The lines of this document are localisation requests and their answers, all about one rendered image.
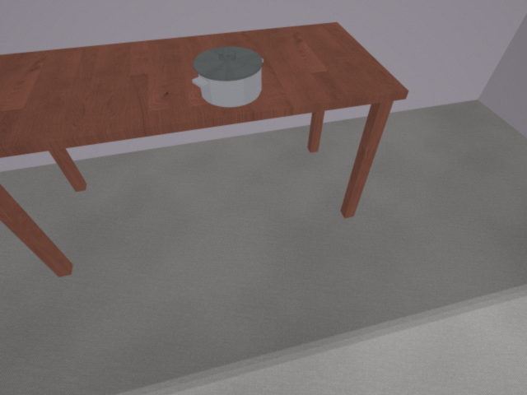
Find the lid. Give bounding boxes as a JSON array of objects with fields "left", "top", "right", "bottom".
[{"left": 194, "top": 46, "right": 262, "bottom": 81}]

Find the table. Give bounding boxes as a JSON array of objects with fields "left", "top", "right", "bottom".
[{"left": 0, "top": 22, "right": 408, "bottom": 277}]

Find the knob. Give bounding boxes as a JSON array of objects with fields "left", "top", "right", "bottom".
[{"left": 218, "top": 48, "right": 236, "bottom": 62}]

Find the pot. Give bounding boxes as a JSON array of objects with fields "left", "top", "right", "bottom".
[{"left": 192, "top": 59, "right": 264, "bottom": 107}]

